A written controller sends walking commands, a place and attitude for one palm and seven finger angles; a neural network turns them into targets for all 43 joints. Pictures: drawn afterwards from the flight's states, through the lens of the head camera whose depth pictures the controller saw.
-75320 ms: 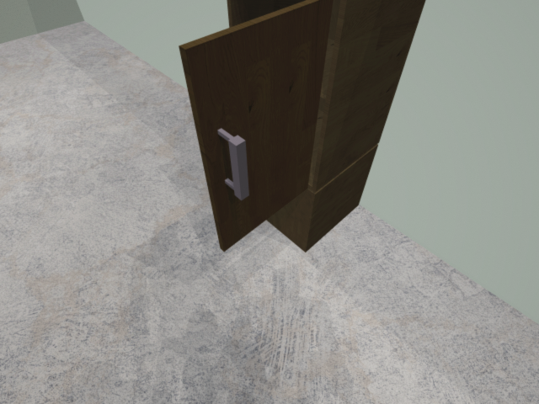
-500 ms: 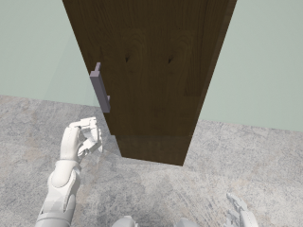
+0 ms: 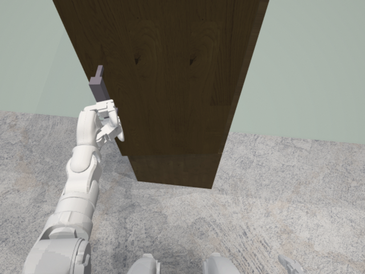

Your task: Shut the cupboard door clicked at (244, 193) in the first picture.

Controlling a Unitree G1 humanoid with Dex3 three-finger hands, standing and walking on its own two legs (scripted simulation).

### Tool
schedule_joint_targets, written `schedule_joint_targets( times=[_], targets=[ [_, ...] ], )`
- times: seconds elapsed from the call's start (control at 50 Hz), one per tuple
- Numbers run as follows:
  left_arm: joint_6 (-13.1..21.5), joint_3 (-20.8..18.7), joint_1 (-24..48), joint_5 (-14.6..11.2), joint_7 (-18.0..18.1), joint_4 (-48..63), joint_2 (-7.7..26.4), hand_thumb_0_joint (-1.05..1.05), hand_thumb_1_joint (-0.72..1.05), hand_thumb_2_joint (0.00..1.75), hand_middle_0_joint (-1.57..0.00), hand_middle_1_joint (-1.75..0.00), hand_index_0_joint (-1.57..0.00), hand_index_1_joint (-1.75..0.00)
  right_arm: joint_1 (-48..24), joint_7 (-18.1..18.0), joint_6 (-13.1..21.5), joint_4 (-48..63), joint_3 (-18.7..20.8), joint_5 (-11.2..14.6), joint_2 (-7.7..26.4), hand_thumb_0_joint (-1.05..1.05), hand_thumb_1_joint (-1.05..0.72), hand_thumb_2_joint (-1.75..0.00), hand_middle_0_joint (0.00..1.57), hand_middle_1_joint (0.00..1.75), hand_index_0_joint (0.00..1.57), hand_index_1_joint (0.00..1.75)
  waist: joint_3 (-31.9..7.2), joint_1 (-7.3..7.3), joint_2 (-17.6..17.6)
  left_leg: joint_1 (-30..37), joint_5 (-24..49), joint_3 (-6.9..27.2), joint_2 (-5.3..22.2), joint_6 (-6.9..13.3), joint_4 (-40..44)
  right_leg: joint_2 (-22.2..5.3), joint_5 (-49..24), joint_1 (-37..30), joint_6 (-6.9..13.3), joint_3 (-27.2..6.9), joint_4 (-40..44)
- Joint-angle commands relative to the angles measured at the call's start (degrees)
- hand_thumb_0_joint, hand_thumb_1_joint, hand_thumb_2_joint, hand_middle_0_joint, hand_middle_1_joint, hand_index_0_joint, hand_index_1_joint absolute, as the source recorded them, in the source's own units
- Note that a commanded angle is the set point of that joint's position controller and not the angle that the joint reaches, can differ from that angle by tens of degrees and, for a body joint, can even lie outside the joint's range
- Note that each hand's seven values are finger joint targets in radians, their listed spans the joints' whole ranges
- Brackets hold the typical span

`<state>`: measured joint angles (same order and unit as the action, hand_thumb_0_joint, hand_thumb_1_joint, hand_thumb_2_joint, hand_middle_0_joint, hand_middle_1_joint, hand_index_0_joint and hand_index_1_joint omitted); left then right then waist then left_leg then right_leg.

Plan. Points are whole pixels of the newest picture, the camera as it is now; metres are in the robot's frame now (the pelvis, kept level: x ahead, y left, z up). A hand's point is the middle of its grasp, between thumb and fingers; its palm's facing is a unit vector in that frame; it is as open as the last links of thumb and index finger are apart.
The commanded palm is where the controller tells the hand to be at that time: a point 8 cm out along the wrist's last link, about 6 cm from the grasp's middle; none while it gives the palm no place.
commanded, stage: bring the fist close to the handle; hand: left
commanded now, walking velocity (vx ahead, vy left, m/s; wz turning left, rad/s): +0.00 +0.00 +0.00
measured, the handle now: (107, 99) +0.51 +0.19 +0.06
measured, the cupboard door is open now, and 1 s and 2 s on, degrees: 8 2 0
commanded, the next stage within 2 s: push the door shut along its arc in 0.34 s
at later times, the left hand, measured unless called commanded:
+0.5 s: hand (118, 127) +0.42 +0.15 +0.07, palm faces +0.01 -1.00 +0.00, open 3.1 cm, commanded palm +0.40 +0.20 +0.07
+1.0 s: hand (120, 108) +0.47 +0.15 +0.07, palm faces -0.09 -1.00 -0.04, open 3.2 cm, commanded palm +0.47 +0.18 +0.07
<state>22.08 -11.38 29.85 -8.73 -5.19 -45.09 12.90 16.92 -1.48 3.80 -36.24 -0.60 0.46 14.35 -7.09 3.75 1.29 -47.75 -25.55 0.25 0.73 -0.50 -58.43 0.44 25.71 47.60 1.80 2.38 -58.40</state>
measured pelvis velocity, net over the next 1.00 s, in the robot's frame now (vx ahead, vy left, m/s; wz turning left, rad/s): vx -0.01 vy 0.01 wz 0.01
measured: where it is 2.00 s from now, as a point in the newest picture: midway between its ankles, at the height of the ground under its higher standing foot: outside the picture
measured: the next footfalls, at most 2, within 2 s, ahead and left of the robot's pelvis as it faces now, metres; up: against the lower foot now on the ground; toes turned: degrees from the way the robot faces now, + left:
none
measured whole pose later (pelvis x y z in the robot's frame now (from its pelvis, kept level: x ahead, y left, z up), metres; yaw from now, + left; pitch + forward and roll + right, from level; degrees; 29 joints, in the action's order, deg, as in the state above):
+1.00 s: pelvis -0.01 +0.01 -0.01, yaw +0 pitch +19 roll -1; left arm 24.7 -13.2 49.8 -7.6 -12.0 -65.8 20.8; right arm 20.5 -0.9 1.5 -38.3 -0.8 0.0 15.5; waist -6.7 7.1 1.8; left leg -56.3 -25.8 1.2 0.4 0.3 -63.0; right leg 0.2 25.4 55.0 1.2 3.3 -61.3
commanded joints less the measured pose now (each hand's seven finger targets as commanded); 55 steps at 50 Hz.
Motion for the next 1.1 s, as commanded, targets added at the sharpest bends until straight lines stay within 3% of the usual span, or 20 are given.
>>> schedule_joint_targets(
  times=[0.0, 0.06, 0.12, 0.22, 0.26, 0.3, 0.36, 0.4, 0.44, 0.52, 0.58, 0.6, 0.64, 0.68, 0.8, 0.88, 0.9, 0.96, 1.0, 1.08],
  targets=[
    [4.83, -4.06, 18.16, -0.74, -0.48, 10.12, 10.29, 0.0, 0.9, 0.9, -1.3, -1.5, -1.3, -1.5, 3.48, -0.01, 0.98, 6.93, 3.33, 0.08, 7.21, 0.0, -0.9, -0.9, 0.2, 0.3, 0.2, 0.3, -22.85, -0.36, -1.45, 7.87, 13.06, -0.93, -1.46, 1.86, 6.6, -0.13, -19.01, -16.35, -1.27, -3.67, 8.58],
    [5.52, -6.41, 14.67, -1.07, -0.91, 11.4, 12.46, 0.0, 0.9, 0.9, -1.3, -1.5, -1.3, -1.5, 4.19, 0.22, 0.33, 7.84, 3.58, 0.03, 7.46, 0.0, -0.9, -0.9, 0.2, 0.3, 0.2, 0.3, -23.75, -1.6, -1.99, 7.24, 14.58, -1.13, -1.62, 1.95, 6.9, 0.14, -21.12, -18.91, -1.12, -3.76, 8.29],
    [5.87, -3.54, 17.69, -1.04, -1.39, 12.34, 9.86, 0.0, 0.9, 0.9, -1.3, -1.5, -1.3, -1.5, 4.3, 0.31, -0.11, 7.28, 3.65, 0.26, 7.25, 0.0, -0.9, -0.9, 0.2, 0.3, 0.2, 0.3, -21.05, 0.07, -2.18, 7.79, 12.72, -1.1, -1.28, 1.91, 7.48, 0.22, -19.15, -16.47, -1.34, -3.52, 9.16],
    [6.78, -1.79, 19.57, -1.22, -0.88, 13.43, 7.92, 0.0, 0.9, 0.9, -1.3, -1.5, -1.3, -1.5, 4.28, 0.04, 0.18, 6.44, 3.89, 0.26, 7.38, 0.0, -0.9, -0.9, 0.2, 0.3, 0.2, 0.3, -20.05, 1.04, -1.11, 10.36, 11.32, -0.51, -0.98, 1.85, 7.84, 0.49, -16.18, -13.23, -1.19, -2.62, 9.65],
    [7.06, -2.91, 20.29, -0.91, -0.51, 12.62, 9.66, 0.0, 0.9, 0.9, -1.3, -1.5, -1.3, -1.5, 4.59, -0.2, 0.19, 6.25, 3.79, 0.22, 7.73, 0.0, -0.9, -0.9, 0.2, 0.3, 0.2, 0.3, -19.18, 0.98, -1.28, 9.91, 10.44, -0.12, -1.07, 1.95, 8.01, 0.69, -14.62, -12.75, -1.02, -2.45, 9.67],
    [7.17, -0.93, 22.31, -0.47, -0.36, 12.17, 7.51, 0.0, 0.9, 0.9, -1.3, -1.5, -1.3, -1.5, 4.05, -0.17, 0.25, 5.87, 3.79, 0.11, 7.39, 0.0, -0.9, -0.9, 0.2, 0.3, 0.2, 0.3, -20.03, 1.55, -0.3, 11.09, 10.08, 0.01, -0.94, 1.81, 8.01, 0.52, -14.16, -11.59, -1.1, -2.29, 9.47],
    [7.19, -0.99, 21.29, -0.17, 0.12, 12.14, 7.44, 0.0, 0.9, 0.9, -1.3, -1.5, -1.3, -1.5, 4.27, 0.02, 0.34, 6.14, 3.83, 0.06, 7.76, 0.0, -0.9, -0.9, 0.2, 0.3, 0.2, 0.3, -21.09, 1.14, 2.13, 14.07, 12.11, 0.83, -0.78, 1.48, 8.09, 0.89, -14.46, -9.7, -0.52, -1.2, 8.69],
    [6.65, -1.12, 21.99, 0.0, 0.63, 9.83, 7.31, 0.0, 0.9, 0.9, -1.3, -1.5, -1.3, -1.5, 3.92, 0.16, 0.05, 5.92, 3.67, -0.04, 7.68, 0.0, -0.9, -0.9, 0.2, 0.3, 0.2, 0.3, -19.23, 1.41, -0.1, 12.44, 10.75, 0.9, -0.62, 1.37, 8.46, 0.79, -13.56, -9.51, -0.76, -1.14, 8.96],
    [6.44, -0.57, 21.36, 0.3, 0.81, 9.66, 6.68, 0.0, 0.9, 0.9, -1.3, -1.5, -1.3, -1.5, 3.9, 0.37, -0.15, 6.5, 3.71, -0.1, 7.77, 0.0, -0.9, -0.9, 0.2, 0.3, 0.2, 0.3, -20.04, 1.19, -0.56, 12.73, 11.54, 0.72, -0.69, 1.43, 8.52, 0.78, -14.48, -10.17, -0.71, -1.13, 8.89],
    [6.94, -0.94, 29.77, 1.46, 0.47, 6.85, 9.18, 0.0, 0.9, 0.9, -1.3, -1.5, -1.3, -1.5, 4.09, 0.1, -0.54, 5.76, 3.4, -0.19, 7.89, 0.0, -0.9, -0.9, 0.2, 0.3, 0.2, 0.3, -18.92, 2.83, -0.21, 11.71, 9.66, 1.13, -0.64, 1.53, 7.81, 0.7, -12.98, -8.09, -0.81, -1.47, 8.5],
    [7.67, -3.0, 32.18, 1.52, -0.39, 4.36, 11.78, 0.0, 0.9, 0.9, -1.3, -1.5, -1.3, -1.5, 4.5, -0.04, -0.57, 5.56, 3.32, -0.29, 8.22, 0.0, -0.9, -0.9, 0.2, 0.3, 0.2, 0.3, -21.83, 2.28, 1.17, 12.31, 10.44, 1.45, -0.79, 1.4, 7.24, 0.72, -13.27, -8.29, -0.55, -1.67, 7.59],
    [7.39, -1.51, 32.77, 1.31, -1.0, 2.27, 9.81, 0.0, 0.9, 0.9, -1.3, -1.5, -1.3, -1.5, 4.56, 0.06, -0.58, 5.43, 3.2, -0.22, 7.95, 0.0, -0.9, -0.9, 0.2, 0.3, 0.2, 0.3, -20.54, 2.99, 1.74, 12.25, 10.41, 1.36, -0.76, 1.35, 7.06, 0.75, -13.19, -6.98, -0.55, -1.43, 7.68],
    [7.18, -2.28, 35.3, 1.42, -1.99, -1.03, 11.38, 0.0, 0.9, 0.9, -1.3, -1.5, -1.3, -1.5, 5.41, 0.1, -0.79, 4.86, 3.31, -0.28, 8.46, 0.0, -0.9, -0.9, 0.2, 0.3, 0.2, 0.3, -20.35, 3.68, -0.45, 10.55, 9.81, 1.62, -0.69, 1.5, 6.5, 0.8, -12.88, -6.65, -0.66, -1.58, 7.46],
    [7.46, -1.55, 37.96, 1.37, -2.97, -1.22, 11.03, 0.0, 0.9, 0.9, -1.3, -1.5, -1.3, -1.5, 5.78, 0.13, -0.75, 4.86, 3.32, -0.28, 8.57, 0.0, -0.9, -0.9, 0.2, 0.3, 0.2, 0.3, -22.27, 4.05, 1.37, 11.7, 10.63, 1.78, -0.79, 1.58, 5.89, 0.79, -13.18, -5.61, -0.6, -1.61, 6.98],
    [7.02, -0.14, 44.58, 1.08, -5.86, -4.56, 11.26, 0.0, 0.9, 0.9, -1.3, -1.5, -1.3, -1.5, 7.81, 0.15, -1.07, 3.62, 3.42, -0.23, 9.13, 0.0, -0.9, -0.9, 0.2, 0.3, 0.2, 0.3, -23.07, 6.06, 1.55, 11.17, 10.82, 2.52, -0.62, 1.82, 4.48, 0.87, -12.82, -3.03, -0.59, -1.72, 6.53],
    [6.49, -1.99, 48.26, 1.19, -7.22, -6.91, 14.91, 0.0, 0.9, 0.9, -1.3, -1.5, -1.3, -1.5, 9.07, -0.09, -1.01, 2.9, 3.47, -0.28, 9.87, 0.0, -0.9, -0.9, 0.2, 0.3, 0.2, 0.3, -24.53, 6.79, 1.46, 9.06, 9.12, 2.66, -0.77, 2.2, 3.49, 0.95, -11.23, -3.0, -0.57, -2.27, 6.36],
    [6.0, -1.21, 48.62, 1.14, -7.8, -8.59, 14.37, 0.0, 0.9, 0.9, -1.3, -1.5, -1.3, -1.5, 9.18, -0.11, -1.07, 2.73, 3.36, -0.15, 9.83, 0.0, -0.9, -0.9, 0.2, 0.3, 0.2, 0.3, -23.25, 7.46, 0.72, 7.98, 7.9, 2.62, -0.73, 2.32, 3.4, 0.9, -10.21, -2.41, -0.68, -2.34, 6.74],
    [5.88, 0.26, 53.29, 1.07, -9.1, -8.02, 13.86, 0.0, 0.9, 0.9, -1.3, -1.5, -1.3, -1.5, 10.31, -0.11, -0.61, 2.46, 3.32, -0.29, 10.0, 0.0, -0.9, -0.9, 0.2, 0.3, 0.2, 0.3, -24.35, 8.38, 4.6, 9.12, 8.25, 3.15, -0.8, 2.45, 2.69, 1.05, -9.44, 0.06, -0.33, -2.17, 6.08],
    [5.27, -0.37, 54.18, 0.96, -9.63, -9.31, 14.97, 0.0, 0.9, 0.9, -1.3, -1.5, -1.3, -1.5, 10.92, -0.04, -0.65, 1.84, 3.38, -0.34, 10.48, 0.0, -0.9, -0.9, 0.2, 0.3, 0.2, 0.3, -25.46, 9.04, 3.18, 9.49, 8.41, 3.62, -0.44, 2.44, 2.3, 1.14, -9.23, 0.7, -0.45, -2.07, 6.1],
    [5.12, -1.12, 56.64, 1.24, -10.59, -8.88, 17.0, 0.0, 0.9, 0.9, -1.3, -1.5, -1.3, -1.5, 11.94, 0.11, -0.5, 1.63, 3.28, -0.45, 10.71, 0.0, -0.9, -0.9, 0.2, 0.3, 0.2, 0.3, -27.54, 8.94, 5.95, 10.48, 10.03, 4.03, -0.22, 2.26, 1.8, 1.19, -9.81, 1.54, -0.16, -1.74, 5.2]
  ],
)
